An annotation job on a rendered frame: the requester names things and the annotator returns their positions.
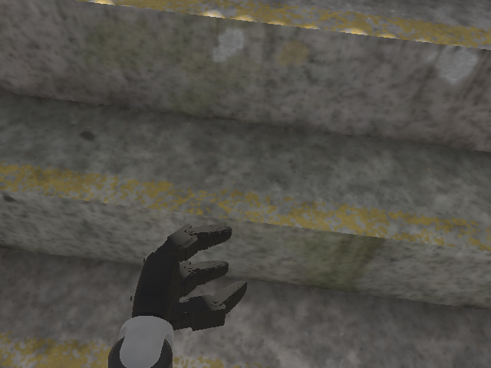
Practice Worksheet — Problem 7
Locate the robot left hand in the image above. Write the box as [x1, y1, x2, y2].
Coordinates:
[130, 224, 248, 331]

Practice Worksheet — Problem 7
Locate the left robot forearm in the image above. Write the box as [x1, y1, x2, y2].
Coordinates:
[108, 316, 174, 368]

